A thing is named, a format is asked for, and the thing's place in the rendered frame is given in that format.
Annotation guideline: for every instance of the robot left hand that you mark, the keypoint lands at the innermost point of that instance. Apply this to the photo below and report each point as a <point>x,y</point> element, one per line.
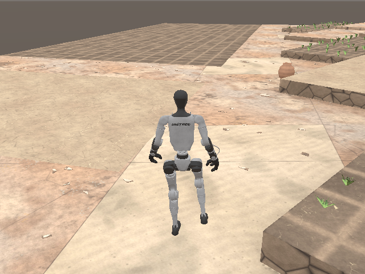
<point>152,159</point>

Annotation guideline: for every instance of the robot right hand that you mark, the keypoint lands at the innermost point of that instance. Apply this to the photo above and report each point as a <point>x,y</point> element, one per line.
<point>215,162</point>

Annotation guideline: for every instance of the right robot thigh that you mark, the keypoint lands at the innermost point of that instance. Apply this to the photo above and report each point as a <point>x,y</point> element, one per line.
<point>196,166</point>

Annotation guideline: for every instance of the left robot upper arm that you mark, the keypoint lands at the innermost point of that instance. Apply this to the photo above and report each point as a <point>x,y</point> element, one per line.
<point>160,130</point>

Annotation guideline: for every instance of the right robot upper arm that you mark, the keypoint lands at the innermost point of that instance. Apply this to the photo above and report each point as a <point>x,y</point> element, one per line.
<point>202,129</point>

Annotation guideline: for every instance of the right robot forearm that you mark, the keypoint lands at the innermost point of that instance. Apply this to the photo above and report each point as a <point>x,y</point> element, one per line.
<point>211,150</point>

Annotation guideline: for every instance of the left robot forearm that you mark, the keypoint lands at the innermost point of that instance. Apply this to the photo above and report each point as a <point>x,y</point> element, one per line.
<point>154,149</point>

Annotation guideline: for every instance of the left robot foot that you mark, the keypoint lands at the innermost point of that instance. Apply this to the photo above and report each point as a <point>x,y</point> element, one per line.
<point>175,231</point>

